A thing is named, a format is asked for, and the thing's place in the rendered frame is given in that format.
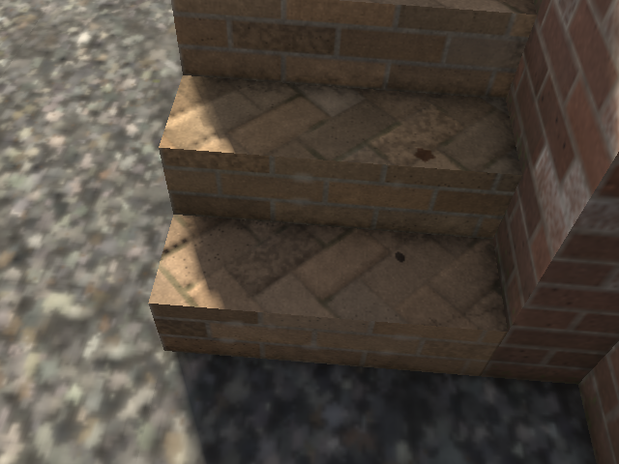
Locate stairs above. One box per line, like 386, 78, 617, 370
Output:
148, 0, 537, 376

